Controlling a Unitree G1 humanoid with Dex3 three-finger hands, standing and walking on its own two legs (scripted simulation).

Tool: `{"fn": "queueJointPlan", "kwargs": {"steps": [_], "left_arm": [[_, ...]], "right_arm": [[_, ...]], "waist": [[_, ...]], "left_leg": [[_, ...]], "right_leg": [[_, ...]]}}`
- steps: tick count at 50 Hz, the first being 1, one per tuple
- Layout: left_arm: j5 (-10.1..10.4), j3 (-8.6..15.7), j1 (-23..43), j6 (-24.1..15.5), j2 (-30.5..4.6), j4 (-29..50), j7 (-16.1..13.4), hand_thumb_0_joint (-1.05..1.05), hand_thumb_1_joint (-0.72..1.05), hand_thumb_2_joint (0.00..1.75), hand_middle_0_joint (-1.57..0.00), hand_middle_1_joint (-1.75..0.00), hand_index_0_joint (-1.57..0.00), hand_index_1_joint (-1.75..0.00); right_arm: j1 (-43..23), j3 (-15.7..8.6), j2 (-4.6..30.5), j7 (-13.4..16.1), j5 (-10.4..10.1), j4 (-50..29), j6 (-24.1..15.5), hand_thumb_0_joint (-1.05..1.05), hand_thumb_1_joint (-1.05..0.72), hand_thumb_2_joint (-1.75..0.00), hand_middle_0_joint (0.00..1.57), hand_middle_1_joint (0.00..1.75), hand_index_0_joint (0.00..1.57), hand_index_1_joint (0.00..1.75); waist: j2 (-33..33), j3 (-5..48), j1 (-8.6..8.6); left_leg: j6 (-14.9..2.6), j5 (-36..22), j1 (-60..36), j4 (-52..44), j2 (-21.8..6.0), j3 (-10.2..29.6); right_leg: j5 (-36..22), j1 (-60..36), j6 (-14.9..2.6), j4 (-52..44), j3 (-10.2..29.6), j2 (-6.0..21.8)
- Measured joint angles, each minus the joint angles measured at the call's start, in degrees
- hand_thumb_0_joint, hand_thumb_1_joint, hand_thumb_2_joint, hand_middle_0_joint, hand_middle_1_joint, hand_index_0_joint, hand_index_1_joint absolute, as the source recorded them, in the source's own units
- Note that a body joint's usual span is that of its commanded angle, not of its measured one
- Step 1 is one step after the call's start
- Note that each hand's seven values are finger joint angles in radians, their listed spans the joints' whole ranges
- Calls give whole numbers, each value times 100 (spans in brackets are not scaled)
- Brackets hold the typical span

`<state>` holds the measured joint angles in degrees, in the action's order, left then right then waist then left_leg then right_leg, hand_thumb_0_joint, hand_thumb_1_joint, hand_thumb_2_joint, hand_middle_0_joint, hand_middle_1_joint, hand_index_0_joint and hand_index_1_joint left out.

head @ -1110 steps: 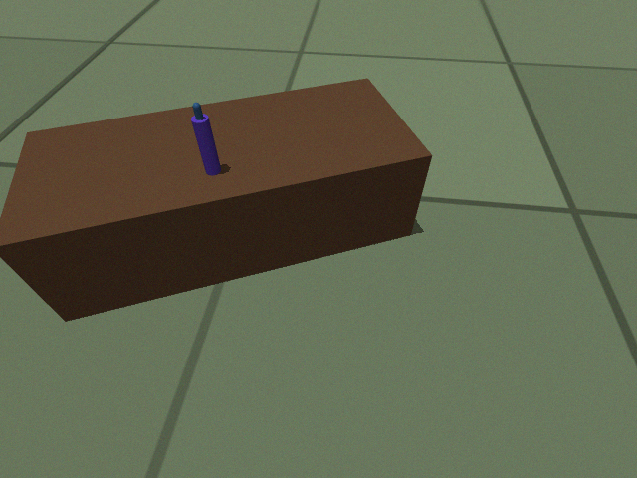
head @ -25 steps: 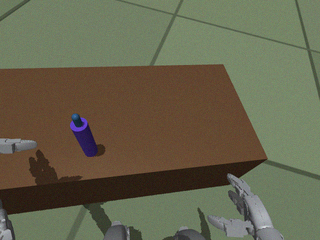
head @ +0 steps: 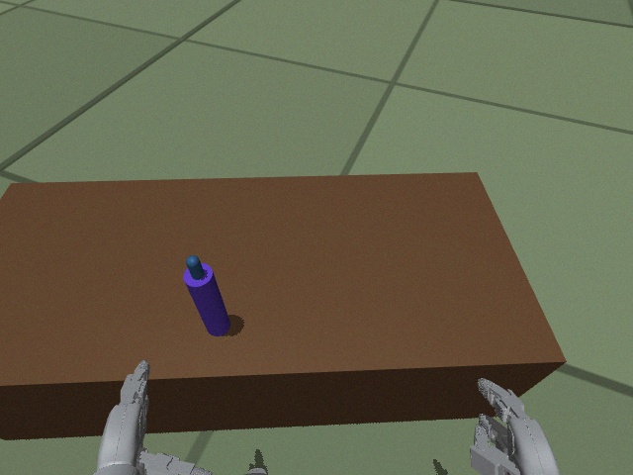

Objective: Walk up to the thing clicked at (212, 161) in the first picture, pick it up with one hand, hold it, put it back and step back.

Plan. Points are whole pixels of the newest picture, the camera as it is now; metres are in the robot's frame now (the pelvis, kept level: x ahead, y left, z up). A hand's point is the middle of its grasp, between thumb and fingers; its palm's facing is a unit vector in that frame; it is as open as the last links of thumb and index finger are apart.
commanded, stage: home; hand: left
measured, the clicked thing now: (206, 296) +0.47 +0.22 -0.18
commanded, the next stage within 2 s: none
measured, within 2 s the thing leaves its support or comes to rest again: neither
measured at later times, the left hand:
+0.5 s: hand (197, 469) +0.16 +0.16 -0.06, palm faces +0.12 -0.97 -0.23, open 17.3 cm
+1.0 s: hand (188, 465) +0.16 +0.17 -0.06, palm faces +0.12 -0.97 -0.23, open 17.1 cm
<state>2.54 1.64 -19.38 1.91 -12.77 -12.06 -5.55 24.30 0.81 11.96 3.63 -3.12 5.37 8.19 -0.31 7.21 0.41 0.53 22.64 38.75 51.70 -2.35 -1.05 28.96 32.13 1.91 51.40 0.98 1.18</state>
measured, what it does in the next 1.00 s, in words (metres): stands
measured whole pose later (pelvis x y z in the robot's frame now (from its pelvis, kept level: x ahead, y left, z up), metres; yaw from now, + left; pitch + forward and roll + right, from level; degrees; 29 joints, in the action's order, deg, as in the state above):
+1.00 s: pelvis -0.01 -0.01 -0.01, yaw +0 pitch +9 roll +0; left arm 1.9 -0.5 -25.7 0.8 -11.5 -5.7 -5.5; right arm 27.2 0.0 12.0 4.8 -2.1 0.8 7.1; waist -0.4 6.7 -0.3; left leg 1.1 23.3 40.7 54.8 -2.4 -1.2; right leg 30.6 34.8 1.4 56.3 1.3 1.2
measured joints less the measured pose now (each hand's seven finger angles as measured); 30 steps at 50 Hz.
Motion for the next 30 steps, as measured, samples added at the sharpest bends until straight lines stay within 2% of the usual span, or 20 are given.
{"fn": "queueJointPlan", "kwargs": {"steps": [3,7,17,30], "left_arm": [[-4,-203,-367,20,98,250,31,-1,-49,9,-6,-6,-7,-7],[-16,-315,-613,14,138,421,35,-1,-51,8,-6,-6,-6,-7],[-45,-245,-523,-124,106,448,-21,-2,-52,7,-6,-6,-6,-6],[-53,-247,-593,-189,138,479,6,-1,-51,8,-6,-6,-6,-7]], "right_arm": [[35,-29,9,31,5,-54,-12,1,-87,-89,20,30,20,29],[87,-67,14,88,28,-147,-37,1,-88,-90,20,30,20,29],[218,-69,7,152,71,-335,-105,1,-89,-90,21,30,20,30],[258,-90,24,141,85,-439,-85,1,-90,-90,21,30,20,30]], "waist": [[-2,-33,-45],[-12,-77,-85],[9,-93,-67],[-8,-71,-57]], "left_leg": [[22,-16,-14,19,12,12],[56,-46,10,55,17,40],[114,-77,86,137,-4,50],[112,-13,131,228,-25,11]], "right_leg": [[30,10,-24,87,-11,10],[55,56,-60,200,-35,11],[90,188,-123,402,-36,-13],[137,250,-116,490,8,-29]]}}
